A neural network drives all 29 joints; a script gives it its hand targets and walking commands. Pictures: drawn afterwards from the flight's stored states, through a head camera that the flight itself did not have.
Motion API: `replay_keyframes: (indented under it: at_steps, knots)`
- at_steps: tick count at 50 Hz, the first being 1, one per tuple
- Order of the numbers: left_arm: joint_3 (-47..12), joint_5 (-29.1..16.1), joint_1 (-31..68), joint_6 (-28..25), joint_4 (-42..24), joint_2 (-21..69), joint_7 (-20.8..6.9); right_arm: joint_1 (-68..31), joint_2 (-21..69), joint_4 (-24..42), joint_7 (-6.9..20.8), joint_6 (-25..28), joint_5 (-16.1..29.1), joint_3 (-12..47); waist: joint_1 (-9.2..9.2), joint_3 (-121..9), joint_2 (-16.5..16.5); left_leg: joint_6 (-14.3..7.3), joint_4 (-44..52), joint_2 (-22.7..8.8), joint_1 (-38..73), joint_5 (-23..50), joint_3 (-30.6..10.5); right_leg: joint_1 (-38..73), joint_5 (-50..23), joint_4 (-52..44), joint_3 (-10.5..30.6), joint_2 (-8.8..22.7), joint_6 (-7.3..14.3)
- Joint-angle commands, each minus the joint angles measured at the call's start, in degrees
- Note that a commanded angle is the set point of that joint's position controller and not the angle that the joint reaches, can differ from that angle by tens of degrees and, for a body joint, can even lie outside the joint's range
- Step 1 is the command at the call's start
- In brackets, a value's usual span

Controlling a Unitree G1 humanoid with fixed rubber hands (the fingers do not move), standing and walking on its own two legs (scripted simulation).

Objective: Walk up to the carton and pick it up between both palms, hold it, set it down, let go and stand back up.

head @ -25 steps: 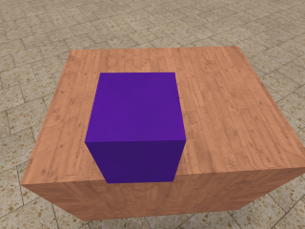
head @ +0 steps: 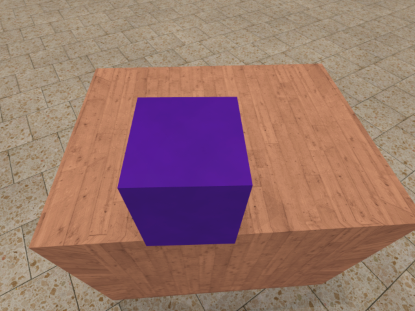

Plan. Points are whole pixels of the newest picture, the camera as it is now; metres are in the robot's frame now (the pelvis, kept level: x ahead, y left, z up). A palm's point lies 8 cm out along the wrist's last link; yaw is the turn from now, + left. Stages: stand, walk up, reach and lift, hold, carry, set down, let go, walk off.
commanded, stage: stand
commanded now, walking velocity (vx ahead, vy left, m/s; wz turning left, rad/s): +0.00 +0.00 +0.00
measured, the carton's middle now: (189, 175) +0.36 +0.06 +0.03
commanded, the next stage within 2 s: none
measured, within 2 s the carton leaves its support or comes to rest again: neither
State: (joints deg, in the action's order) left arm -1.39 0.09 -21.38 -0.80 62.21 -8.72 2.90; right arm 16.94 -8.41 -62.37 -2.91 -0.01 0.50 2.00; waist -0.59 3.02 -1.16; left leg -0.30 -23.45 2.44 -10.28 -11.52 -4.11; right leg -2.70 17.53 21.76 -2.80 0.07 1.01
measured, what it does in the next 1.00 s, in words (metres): stands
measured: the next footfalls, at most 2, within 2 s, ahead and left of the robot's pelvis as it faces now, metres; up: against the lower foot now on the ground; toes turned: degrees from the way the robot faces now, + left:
none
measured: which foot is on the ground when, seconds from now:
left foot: down 0.00-1.00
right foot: down 0.00-1.00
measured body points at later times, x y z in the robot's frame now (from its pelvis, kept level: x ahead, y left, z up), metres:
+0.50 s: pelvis -0.02 +0.00 +0.00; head -0.01 +0.01 +0.45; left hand -0.04 +0.23 -0.16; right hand -0.02 -0.21 -0.16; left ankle +0.01 +0.12 -0.74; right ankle -0.06 -0.10 -0.74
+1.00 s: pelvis -0.03 +0.00 +0.00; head -0.02 +0.01 +0.45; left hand -0.06 +0.22 -0.16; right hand -0.04 -0.21 -0.16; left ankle +0.01 +0.12 -0.74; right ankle -0.06 -0.10 -0.74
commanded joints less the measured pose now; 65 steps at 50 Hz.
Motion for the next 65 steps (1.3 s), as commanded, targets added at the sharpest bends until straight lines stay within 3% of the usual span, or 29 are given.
replay_keyframes:
  at_steps: [1, 2, 4, 7, 16, 33, 54, 56, 65]
  knots:
    - [1.1, 0.0, -7.0, -0.4, -0.5, -6.0, 0.4, 4.1, -6.8, 1.4, -0.4, 0.7, 0.0, -1.1, 0.05, 3.3, 0.7, -0.3, 2.9, -6.3, -0.8, 10.7, -4.8, -3.8, -10.6, -4.8, 5.5, 6.8, 0.3]
    - [1.4, -0.8, -4.4, -0.5, -1.4, -7.0, 0.4, 2.8, -5.8, 0.9, -0.8, 1.2, -0.6, -1.2, 0.25, 2.0, 3.0, -0.1, 1.1, -6.9, -1.0, 16.2, -4.2, -2.9, -14.9, -4.0, 4.6, 7.2, -0.6]
    - [1.4, -0.9, -5.0, -0.5, -1.4, -6.8, 0.4, 3.4, -5.6, 0.6, -1.0, 1.4, -0.6, -1.1, 0.11, 0.2, 1.8, -0.1, 0.4, -7.0, -0.2, 17.7, -4.1, -2.1, -16.0, -3.4, 4.3, 7.1, -0.9]
    - [1.3, -0.7, -5.1, -0.1, -1.2, -6.0, 0.4, 3.6, -5.9, 0.0, -1.1, 1.3, -0.3, -1.3, 0.14, 0.8, 0.7, -0.1, 0.5, -7.1, -1.0, 16.0, -4.4, -2.6, -13.9, -3.6, 3.9, 6.9, -0.8]
    - [1.5, -0.7, -4.0, 0.1, -0.9, -6.3, 0.3, 3.7, -5.7, -1.2, -1.1, 1.1, -0.4, -1.6, 0.26, 3.3, 1.3, 0.3, 2.1, -6.7, -3.5, 10.0, -5.5, -4.6, -7.5, -4.5, 3.9, 6.8, -0.4]
    - [1.9, -0.5, -3.7, 0.1, -0.4, -6.4, 0.2, 4.8, -5.2, -1.5, -0.9, 1.2, -0.4, -2.1, 0.38, 3.4, 2.0, 0.4, 3.1, -6.0, -5.6, 3.2, -6.6, -5.6, -2.6, -4.4, 3.8, 6.7, 0.0]
    - [1.9, -0.5, -4.5, 0.1, -0.6, -6.5, 0.2, 5.4, -5.0, -1.0, -0.9, 1.2, -0.5, -2.1, 0.39, 3.2, 1.9, 0.2, 1.9, -5.9, -6.0, 5.3, -6.9, -5.9, -4.0, -3.9, 3.6, 7.0, 0.1]
    - [1.3, -0.3, -7.0, 0.0, 0.2, -5.0, 0.3, 5.4, -5.9, -0.2, -0.6, 0.8, -0.3, -1.9, 0.02, 3.9, -0.2, -0.1, 3.1, -5.3, -4.9, 4.5, -6.8, -6.5, -2.9, -5.0, 4.7, 7.0, 0.6]
    - [1.3, -0.2, -7.6, -0.4, 0.1, -5.7, 0.3, 5.0, -5.8, 0.5, -0.4, 0.7, -0.2, -1.4, 0.11, 4.1, 1.1, 0.1, 3.3, -5.5, -3.7, 6.1, -6.1, -5.8, -4.7, -5.2, 5.1, 7.0, 0.5]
